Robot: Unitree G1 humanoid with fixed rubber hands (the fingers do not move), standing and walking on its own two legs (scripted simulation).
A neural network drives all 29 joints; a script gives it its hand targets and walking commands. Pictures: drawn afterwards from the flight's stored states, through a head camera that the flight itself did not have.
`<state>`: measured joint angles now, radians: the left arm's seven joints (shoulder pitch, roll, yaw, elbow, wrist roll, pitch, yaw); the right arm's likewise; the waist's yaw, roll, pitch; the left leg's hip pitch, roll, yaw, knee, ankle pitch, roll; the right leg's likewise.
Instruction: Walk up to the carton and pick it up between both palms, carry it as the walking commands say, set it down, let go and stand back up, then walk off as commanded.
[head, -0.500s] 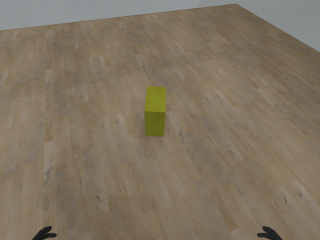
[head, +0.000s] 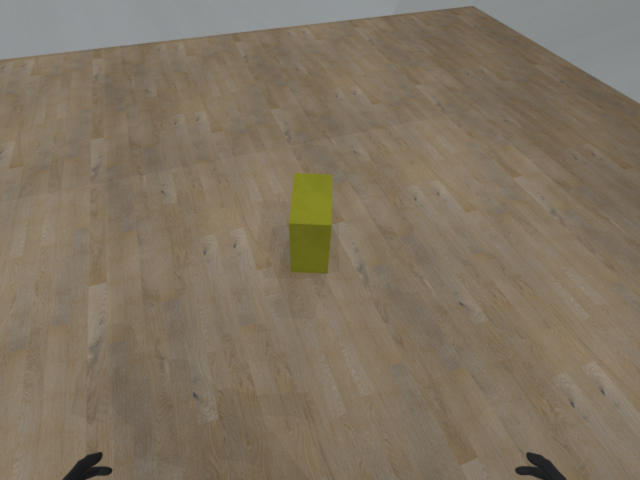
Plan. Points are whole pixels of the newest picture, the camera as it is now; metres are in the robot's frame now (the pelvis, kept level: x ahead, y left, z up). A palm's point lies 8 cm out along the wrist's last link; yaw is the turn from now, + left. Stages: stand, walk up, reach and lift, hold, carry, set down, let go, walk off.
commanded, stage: stand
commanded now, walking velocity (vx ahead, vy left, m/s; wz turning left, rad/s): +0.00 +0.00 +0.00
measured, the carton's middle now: (311, 223) +1.09 +0.01 -0.64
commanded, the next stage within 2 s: walk up in 0.18 s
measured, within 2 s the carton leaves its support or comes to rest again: neither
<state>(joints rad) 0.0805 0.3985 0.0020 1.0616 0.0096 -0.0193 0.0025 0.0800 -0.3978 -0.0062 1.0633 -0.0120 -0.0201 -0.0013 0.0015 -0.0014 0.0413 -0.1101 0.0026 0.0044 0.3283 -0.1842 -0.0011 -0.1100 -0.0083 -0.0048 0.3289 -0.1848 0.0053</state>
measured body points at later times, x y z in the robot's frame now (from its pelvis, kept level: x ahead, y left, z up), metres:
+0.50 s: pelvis +0.02 -0.01 -0.01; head +0.02 -0.01 +0.44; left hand +0.13 +0.33 -0.11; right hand +0.11 -0.35 -0.11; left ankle +0.00 +0.12 -0.75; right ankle +0.00 -0.12 -0.74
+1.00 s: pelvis +0.18 -0.01 -0.03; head +0.20 +0.00 +0.42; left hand +0.23 +0.33 -0.12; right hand +0.35 -0.33 -0.10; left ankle +0.28 +0.09 -0.75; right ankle +0.06 -0.13 -0.70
